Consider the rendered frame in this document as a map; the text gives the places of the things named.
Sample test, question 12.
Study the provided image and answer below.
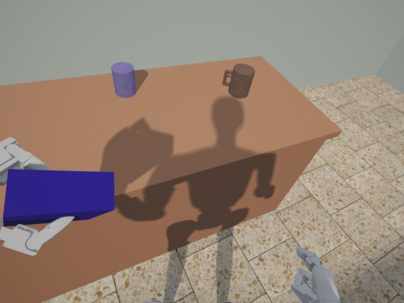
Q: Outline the robot left hand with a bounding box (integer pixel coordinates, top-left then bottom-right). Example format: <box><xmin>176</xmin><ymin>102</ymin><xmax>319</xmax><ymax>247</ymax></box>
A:
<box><xmin>0</xmin><ymin>137</ymin><xmax>74</xmax><ymax>256</ymax></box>

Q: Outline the sponge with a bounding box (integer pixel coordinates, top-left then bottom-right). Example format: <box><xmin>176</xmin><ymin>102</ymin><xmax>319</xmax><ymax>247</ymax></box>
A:
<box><xmin>3</xmin><ymin>169</ymin><xmax>115</xmax><ymax>227</ymax></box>

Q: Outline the robot right hand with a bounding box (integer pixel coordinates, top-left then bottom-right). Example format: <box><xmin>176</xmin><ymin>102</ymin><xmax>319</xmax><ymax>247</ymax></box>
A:
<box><xmin>291</xmin><ymin>247</ymin><xmax>341</xmax><ymax>303</ymax></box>

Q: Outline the table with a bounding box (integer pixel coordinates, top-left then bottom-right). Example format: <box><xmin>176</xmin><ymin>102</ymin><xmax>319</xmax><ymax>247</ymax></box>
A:
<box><xmin>0</xmin><ymin>56</ymin><xmax>342</xmax><ymax>303</ymax></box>

